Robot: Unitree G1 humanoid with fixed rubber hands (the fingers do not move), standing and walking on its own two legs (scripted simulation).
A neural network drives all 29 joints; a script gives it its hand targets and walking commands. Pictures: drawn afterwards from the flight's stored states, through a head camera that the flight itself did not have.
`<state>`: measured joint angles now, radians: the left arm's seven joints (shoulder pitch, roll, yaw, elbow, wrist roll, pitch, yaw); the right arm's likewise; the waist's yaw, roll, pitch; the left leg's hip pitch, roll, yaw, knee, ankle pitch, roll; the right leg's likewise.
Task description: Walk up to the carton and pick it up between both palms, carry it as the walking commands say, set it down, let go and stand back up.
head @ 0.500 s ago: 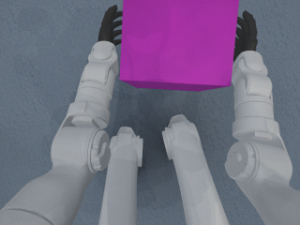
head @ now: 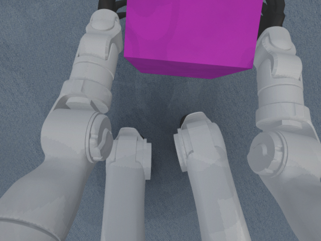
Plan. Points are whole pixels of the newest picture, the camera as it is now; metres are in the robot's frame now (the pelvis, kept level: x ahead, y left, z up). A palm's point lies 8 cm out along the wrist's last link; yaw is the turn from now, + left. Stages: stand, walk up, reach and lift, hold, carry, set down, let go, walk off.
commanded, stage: set down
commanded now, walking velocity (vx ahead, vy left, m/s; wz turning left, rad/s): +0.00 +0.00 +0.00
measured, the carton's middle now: (183, 35) +0.50 -0.12 -0.22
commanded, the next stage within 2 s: none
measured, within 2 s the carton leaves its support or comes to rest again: rests again in 1.58 s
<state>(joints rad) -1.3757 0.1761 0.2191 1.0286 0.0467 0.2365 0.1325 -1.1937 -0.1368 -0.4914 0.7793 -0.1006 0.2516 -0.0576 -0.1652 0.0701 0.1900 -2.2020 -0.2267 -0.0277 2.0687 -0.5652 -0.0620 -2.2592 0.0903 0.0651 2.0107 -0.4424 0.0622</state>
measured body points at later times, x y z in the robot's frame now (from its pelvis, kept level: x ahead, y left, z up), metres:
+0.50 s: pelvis -0.01 +0.00 -0.02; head +0.34 -0.06 +0.24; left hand +0.57 +0.01 -0.17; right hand +0.48 -0.29 -0.17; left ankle +0.11 +0.10 -0.37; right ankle +0.14 -0.12 -0.37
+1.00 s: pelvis +0.01 +0.01 -0.02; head +0.35 -0.04 +0.26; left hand +0.56 +0.02 -0.19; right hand +0.47 -0.28 -0.18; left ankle +0.11 +0.10 -0.37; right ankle +0.14 -0.12 -0.37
